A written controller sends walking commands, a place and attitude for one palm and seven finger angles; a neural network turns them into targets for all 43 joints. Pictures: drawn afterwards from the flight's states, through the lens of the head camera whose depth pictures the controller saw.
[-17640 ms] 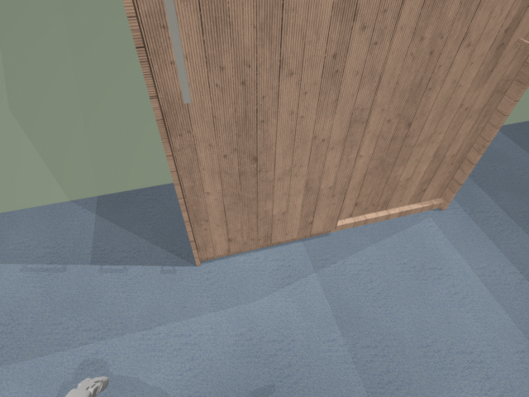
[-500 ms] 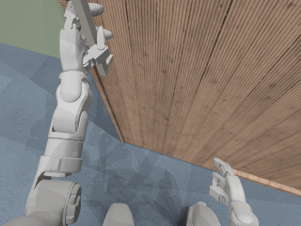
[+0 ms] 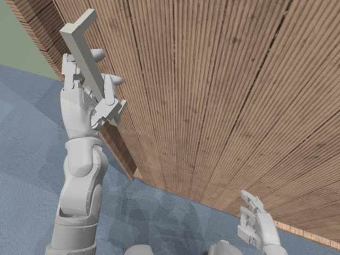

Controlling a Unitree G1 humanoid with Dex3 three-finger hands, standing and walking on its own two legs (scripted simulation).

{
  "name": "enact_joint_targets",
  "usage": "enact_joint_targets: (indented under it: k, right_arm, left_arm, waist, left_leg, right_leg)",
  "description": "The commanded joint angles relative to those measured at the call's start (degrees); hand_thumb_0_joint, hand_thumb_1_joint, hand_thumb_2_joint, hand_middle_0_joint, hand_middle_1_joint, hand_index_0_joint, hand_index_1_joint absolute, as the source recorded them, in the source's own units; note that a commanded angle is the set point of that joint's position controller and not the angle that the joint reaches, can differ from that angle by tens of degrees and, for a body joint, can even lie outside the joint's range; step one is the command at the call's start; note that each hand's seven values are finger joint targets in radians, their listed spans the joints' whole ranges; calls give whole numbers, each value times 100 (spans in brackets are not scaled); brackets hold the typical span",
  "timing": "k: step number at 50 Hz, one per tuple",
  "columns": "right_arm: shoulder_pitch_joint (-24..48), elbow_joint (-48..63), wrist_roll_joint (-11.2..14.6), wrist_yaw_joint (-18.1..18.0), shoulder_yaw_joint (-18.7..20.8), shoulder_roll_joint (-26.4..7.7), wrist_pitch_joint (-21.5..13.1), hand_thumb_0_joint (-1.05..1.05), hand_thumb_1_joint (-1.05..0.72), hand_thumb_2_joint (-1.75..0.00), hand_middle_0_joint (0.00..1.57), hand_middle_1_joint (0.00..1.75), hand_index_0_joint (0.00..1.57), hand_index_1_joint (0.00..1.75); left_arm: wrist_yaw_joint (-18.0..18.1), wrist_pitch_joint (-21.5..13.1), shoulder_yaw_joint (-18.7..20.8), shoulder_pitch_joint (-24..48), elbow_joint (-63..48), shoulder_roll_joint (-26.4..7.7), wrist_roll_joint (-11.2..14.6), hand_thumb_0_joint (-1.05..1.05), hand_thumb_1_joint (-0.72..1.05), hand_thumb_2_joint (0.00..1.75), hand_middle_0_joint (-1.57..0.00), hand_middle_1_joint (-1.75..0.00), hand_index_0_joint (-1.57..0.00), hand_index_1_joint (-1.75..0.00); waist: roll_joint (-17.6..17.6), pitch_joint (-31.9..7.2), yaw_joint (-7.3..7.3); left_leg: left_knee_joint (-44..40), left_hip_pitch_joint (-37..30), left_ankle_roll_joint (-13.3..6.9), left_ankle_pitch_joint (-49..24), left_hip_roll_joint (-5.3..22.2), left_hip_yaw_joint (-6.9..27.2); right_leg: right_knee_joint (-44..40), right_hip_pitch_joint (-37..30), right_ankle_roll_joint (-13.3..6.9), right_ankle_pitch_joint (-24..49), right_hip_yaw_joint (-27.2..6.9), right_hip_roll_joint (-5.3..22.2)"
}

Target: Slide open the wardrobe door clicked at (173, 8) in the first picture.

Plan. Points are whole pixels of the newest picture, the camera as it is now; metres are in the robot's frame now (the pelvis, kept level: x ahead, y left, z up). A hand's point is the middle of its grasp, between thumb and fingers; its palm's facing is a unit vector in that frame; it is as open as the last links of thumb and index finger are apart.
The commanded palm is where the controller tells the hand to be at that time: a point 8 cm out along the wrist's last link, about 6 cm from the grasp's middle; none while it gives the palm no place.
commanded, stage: step sideways, sliding the door along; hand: left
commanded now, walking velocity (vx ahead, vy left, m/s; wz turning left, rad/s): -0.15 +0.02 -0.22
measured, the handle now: (104, 79) +0.37 +0.21 +0.18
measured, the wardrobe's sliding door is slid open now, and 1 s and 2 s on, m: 0.08 0.25 0.36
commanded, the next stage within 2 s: none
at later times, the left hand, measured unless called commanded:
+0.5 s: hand (167, 120) +0.30 +0.07 +0.18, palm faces -0.09 -0.99 -0.05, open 6.1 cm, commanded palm +0.28 +0.08 +0.17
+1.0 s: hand (205, 126) +0.30 +0.01 +0.19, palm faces +0.07 -1.00 -0.03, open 6.0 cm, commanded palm +0.27 +0.01 +0.17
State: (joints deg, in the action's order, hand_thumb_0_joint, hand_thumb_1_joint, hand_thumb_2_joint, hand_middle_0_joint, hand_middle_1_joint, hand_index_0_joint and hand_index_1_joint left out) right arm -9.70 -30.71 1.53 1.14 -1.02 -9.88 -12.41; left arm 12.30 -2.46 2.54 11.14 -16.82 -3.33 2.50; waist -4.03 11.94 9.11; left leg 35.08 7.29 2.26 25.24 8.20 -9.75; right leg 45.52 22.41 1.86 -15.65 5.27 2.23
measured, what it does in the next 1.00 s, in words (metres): steps on the spot: right foot, then left foot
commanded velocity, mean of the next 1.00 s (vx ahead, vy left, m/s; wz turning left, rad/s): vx -0.31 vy -0.26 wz -0.14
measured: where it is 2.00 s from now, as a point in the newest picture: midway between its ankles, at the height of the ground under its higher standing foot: outside the picture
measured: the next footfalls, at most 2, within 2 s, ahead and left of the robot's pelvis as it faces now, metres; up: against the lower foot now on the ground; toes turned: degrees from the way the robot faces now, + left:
right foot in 0.02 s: +0.06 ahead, -0.13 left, +0.00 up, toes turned -6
left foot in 0.26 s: +0.02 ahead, +0.13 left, +0.00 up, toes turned +9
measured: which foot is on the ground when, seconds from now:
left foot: down 0.00-0.06, up 0.08-0.24, down 0.26-0.72, up 0.74-0.98, down 1.00-1.00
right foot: up 0.00-0.00, down 0.02-0.24, up 0.26-0.68, down 0.70-1.00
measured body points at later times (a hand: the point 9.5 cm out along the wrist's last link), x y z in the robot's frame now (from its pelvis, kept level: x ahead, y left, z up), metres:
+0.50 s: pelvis +0.02 +0.00 +0.02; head +0.11 +0.01 +0.46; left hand +0.30 +0.13 +0.19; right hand +0.24 -0.19 -0.06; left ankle -0.02 +0.12 -0.73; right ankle +0.07 -0.13 -0.65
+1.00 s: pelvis -0.04 -0.08 +0.00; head +0.05 -0.08 +0.44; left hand +0.29 +0.07 +0.19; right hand +0.15 -0.33 -0.09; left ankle -0.07 +0.01 -0.73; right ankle +0.07 -0.15 -0.73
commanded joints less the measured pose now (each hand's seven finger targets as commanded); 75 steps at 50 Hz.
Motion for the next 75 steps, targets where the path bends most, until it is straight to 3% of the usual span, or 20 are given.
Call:
enact_joint_targets:
  k: [1, 3, 4, 6, 10, 13, 14, 21, 32, 35, 37, 41, 43, 47, 48, 50, 51, 58, 70, 75]
  right_arm:
    - [552, 976, 11, -14, 79, -522, -329, 0, -90, -90, 20, 30, 20, 30]
    - [679, 946, 65, -82, 112, -523, -277, 0, -90, -90, 20, 30, 20, 30]
    - [768, 974, 60, -127, 172, -491, -213, 0, -90, -90, 20, 30, 20, 30]
    - [613, 1061, 5, -154, 175, -385, -120, 0, -90, -90, 20, 30, 20, 30]
    - [669, 883, -81, -1, 129, -335, -40, 0, -90, -90, 20, 30, 20, 30]
    - [728, 1114, -50, 117, 384, -806, 56, 0, -90, -90, 20, 30, 20, 30]
    - [792, 1121, -47, 149, 356, -775, 99, 0, -90, -90, 20, 30, 20, 30]
    - [608, 1029, -106, 93, 260, -628, 67, 0, -90, -90, 20, 30, 20, 30]
    - [1118, 965, -117, -60, 17, -452, 23, 0, -90, -90, 20, 30, 20, 30]
    - [1158, 936, 19, -95, 37, -333, 34, 0, -90, -90, 20, 30, 20, 30]
    - [1150, 838, -68, -207, 7, -269, -44, 0, -90, -90, 20, 30, 20, 30]
    - [775, 540, -52, 14, 63, -144, 127, 0, -90, -90, 20, 30, 20, 30]
    - [956, 522, -7, 13, 121, -251, 265, 0, -90, -90, 20, 30, 20, 30]
    - [783, 664, -52, -18, 219, -415, 420, 0, -90, -90, 20, 30, 20, 30]
    - [795, 686, -26, -25, 244, -489, 452, 0, -90, -90, 20, 30, 20, 30]
    - [825, 1038, -32, 40, 439, -847, 367, 0, -90, -90, 20, 30, 20, 30]
    - [883, 1040, -90, 91, 437, -863, 313, 0, -90, -90, 20, 30, 20, 30]
    - [547, 768, -77, 76, 540, -1038, 398, 0, -90, -90, 20, 30, 20, 30]
    - [423, 510, -28, -60, 431, -811, 193, 0, -90, -90, 20, 30, 20, 30]
    - [649, 546, 180, -90, 354, -723, 303, 0, -90, -90, 20, 30, 20, 30]
  left_arm:
    - [-961, -985, -2708, 2076, -2705, 575, -150, 0, 90, 90, -45, -140, -45, -140]
    - [-896, -959, -2692, 1729, -2866, 458, -247, 0, 90, 90, -45, -140, -45, -140]
    - [-805, -967, -2511, 1334, -2708, 261, -308, 0, 90, 90, -45, -140, -45, -140]
    - [-751, -989, -2676, 747, -2968, 394, -310, 0, 90, 90, -45, -140, -45, -140]
    - [-900, -1440, -3097, 645, -3723, 698, -324, 0, 90, 90, -45, -140, -45, -140]
    - [-964, -1696, -2866, 73, -3488, 210, -394, 0, 90, 90, -45, -140, -45, -140]
    - [-934, -1653, -2785, 33, -2995, 392, -460, 0, 90, 90, -45, -140, -45, -140]
    - [-978, -1277, -2198, 442, -2730, 73, -539, 0, 90, 90, -45, -140, -45, -140]
    - [-1001, -1002, -1910, 832, -2657, -111, -265, 0, 90, 90, -45, -140, -45, -140]
    - [-986, -1014, -2079, 959, -2793, -42, -311, 0, 90, 90, -45, -140, -45, -140]
    - [-864, -1016, -1595, 185, -2633, -596, -376, 0, 90, 90, -45, -140, -45, -140]
    - [-784, -1390, -1565, 894, -3410, -337, -271, 0, 90, 90, -45, -140, -45, -140]
    - [-726, -1427, -1529, 884, -3114, -353, -309, 0, 90, 90, -45, -140, -45, -140]
    - [-850, -1590, -1786, 1265, -2834, -219, -353, 0, 90, 90, -45, -140, -45, -140]
    - [-861, -1632, -1867, 1478, -2894, -293, -298, 0, 90, 90, -45, -140, -45, -140]
    - [-1016, -1609, -2028, 1816, -2584, -119, -214, 0, 90, 90, -45, -140, -45, -140]
    - [-1022, -1512, -1884, 2001, -2115, -70, -363, 0, 90, 90, -45, -140, -45, -140]
    - [-1109, -896, -1675, 2948, -1189, 75, -306, 0, 90, 90, -45, -140, -45, -140]
    - [-980, -765, -1537, 3688, -235, 20, -103, 0, 90, 90, -45, -140, -45, -140]
    - [-869, -805, -1168, 3769, -234, -565, -99, 0, 90, 90, -45, -140, -45, -140]
  waist:
    - [-599, -2819, -1059]
    - [518, -3016, -1017]
    - [1964, -3090, -814]
    - [2389, -2668, -742]
    - [1599, -2934, -1118]
    - [-662, -3689, -810]
    - [-508, -3542, -792]
    - [-1146, -2518, -986]
    - [-824, -2124, -913]
    - [593, -2376, -860]
    - [2038, -2615, -576]
    - [1359, -3508, -930]
    - [1421, -3498, -921]
    - [975, -3713, -1066]
    - [206, -3704, -1162]
    - [-1288, -3375, -983]
    - [-419, -3179, -926]
    - [-517, -2655, -1007]
    - [-1700, -2807, -1178]
    - [-261, -3106, -1018]
  left_leg:
    - [1272, -1793, -554, -6730, 890, -59]
    - [2226, -339, -334, -4424, 344, -32]
    - [2961, 1007, -112, -862, -461, 149]
    - [2913, 2062, -184, 1640, -694, 1034]
    - [-77, 422, -67, -1024, -406, 615]
    - [-507, -2725, -1109, -8812, 2158, 2136]
    - [-412, -2595, -1273, -8875, 2095, 1695]
    - [-862, -2217, -486, -7147, 1239, -10]
    - [-328, -844, -589, -5420, 1755, 166]
    - [1092, -131, -319, -2554, 728, -46]
    - [2673, 1145, -54, 1667, -920, 737]
    - [2877, 1649, 109, 959, -826, 1184]
    - [1855, 1474, 115, 967, -805, 1014]
    - [-573, 132, 21, -588, -637, 567]
    - [-1141, -859, 6, -1998, -194, 641]
    - [-1008, -2526, -1026, -7839, 2392, 3051]
    - [-741, -2204, -1215, -7952, 2320, 2330]
    - [-879, -1837, -571, -6339, 1517, 1034]
    - [-735, -2101, -640, -6249, 1491, 729]
    - [352, -704, -273, -3142, 755, 610]
  right_leg:
    - [-1350, -311, 46, 1527, 237, -89]
    - [-1386, -1538, -262, 5289, -640, 810]
    - [-1151, -2505, -924, 8444, -1935, 1447]
    - [-1120, -2693, -1079, 9067, -2434, 1810]
    - [-523, -1906, -827, 6694, -1225, 967]
    - [2103, 1253, -135, -1837, -719, 145]
    - [2553, 1520, -123, -2296, -865, 14]
    - [1412, 1749, -12, -616, 271, -199]
    - [-630, -297, -69, 646, -71, -89]
    - [-1786, -1143, -149, 3749, -477, 416]
    - [-2369, -1354, -851, 6769, -2425, 1520]
    - [-2029, -2974, -365, 5911, -1834, 1299]
    - [-1887, -2989, -1142, 6186, -1705, 1255]
    - [-1542, -2333, -1000, 5724, -1343, 1015]
    - [-1211, -1463, -816, 4645, -1128, 847]
    - [607, 1451, -207, -1258, -723, -100]
    - [1408, 1429, -312, -1438, -1136, -229]
    - [2108, 1595, 11, -453, -482, -242]
    - [-583, 277, 59, -496, -87, -381]
    - [-2743, -1706, -146, 2316, -448, 187]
